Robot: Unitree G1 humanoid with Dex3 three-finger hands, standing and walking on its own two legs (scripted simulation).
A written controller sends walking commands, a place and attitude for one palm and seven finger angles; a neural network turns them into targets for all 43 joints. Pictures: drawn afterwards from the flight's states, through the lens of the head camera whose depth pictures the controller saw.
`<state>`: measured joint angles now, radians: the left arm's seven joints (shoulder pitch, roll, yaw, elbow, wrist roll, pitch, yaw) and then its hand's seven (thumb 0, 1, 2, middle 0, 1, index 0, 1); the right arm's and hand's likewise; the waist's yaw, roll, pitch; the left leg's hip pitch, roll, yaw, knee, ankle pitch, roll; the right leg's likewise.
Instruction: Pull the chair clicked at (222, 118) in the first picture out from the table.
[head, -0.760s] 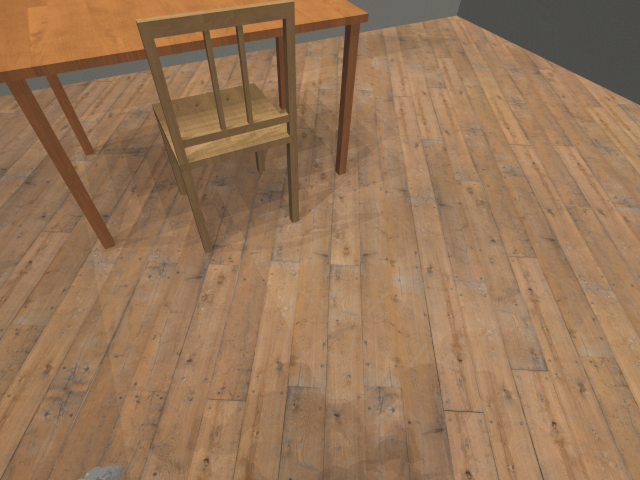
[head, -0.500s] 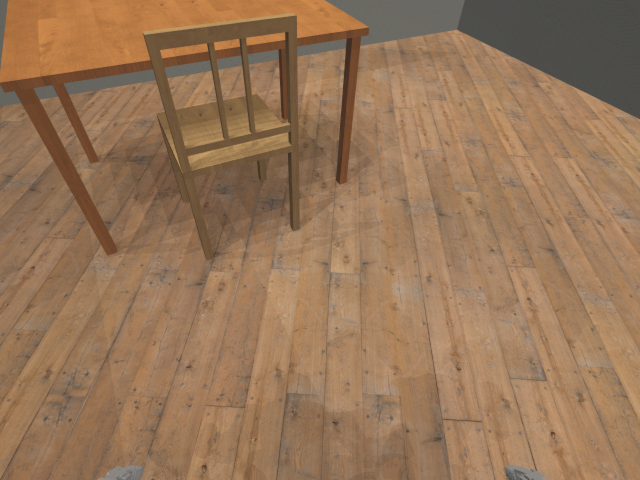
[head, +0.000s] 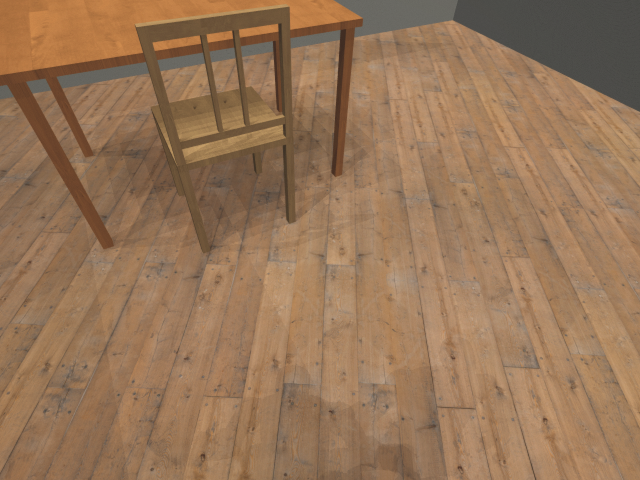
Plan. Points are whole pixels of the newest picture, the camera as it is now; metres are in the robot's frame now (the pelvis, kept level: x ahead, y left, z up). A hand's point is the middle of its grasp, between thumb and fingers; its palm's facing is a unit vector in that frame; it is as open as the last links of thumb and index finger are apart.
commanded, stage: stand and wait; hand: left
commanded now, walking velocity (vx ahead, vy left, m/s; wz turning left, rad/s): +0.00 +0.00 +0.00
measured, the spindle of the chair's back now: (212, 86) +1.17 +0.39 -0.09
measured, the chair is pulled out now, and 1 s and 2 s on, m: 0.00 0.00 0.00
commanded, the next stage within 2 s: look at it before walking up in 0.10 s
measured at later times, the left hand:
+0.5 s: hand out of the picture +0.07 +0.24 -0.16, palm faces -0.03 -0.94 -0.33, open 7.4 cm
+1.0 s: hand out of the picture +0.04 +0.21 -0.18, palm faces -0.04 -0.97 -0.25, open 7.4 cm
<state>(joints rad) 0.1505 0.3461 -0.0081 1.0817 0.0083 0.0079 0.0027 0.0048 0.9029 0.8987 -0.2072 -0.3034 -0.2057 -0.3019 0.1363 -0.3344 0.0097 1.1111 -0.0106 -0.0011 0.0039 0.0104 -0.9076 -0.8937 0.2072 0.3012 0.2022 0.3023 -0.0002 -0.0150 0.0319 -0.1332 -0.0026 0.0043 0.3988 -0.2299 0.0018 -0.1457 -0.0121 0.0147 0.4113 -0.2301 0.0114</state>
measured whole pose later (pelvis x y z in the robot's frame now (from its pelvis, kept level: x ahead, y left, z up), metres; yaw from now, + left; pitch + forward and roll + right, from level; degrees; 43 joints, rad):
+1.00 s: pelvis +0.02 -0.01 -0.01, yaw -3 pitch -1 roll +0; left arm 0.28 0.27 0.01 1.07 0.02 0.02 -0.02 0.00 0.91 0.90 -0.20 -0.30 -0.20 -0.30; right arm 0.22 -0.26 0.01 1.10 -0.03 0.00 0.01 0.01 -0.91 -0.89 0.20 0.30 0.20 0.30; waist 0.02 -0.01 -0.02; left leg -0.17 0.03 0.05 0.51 -0.33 0.00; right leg -0.20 0.02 0.05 0.52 -0.32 -0.01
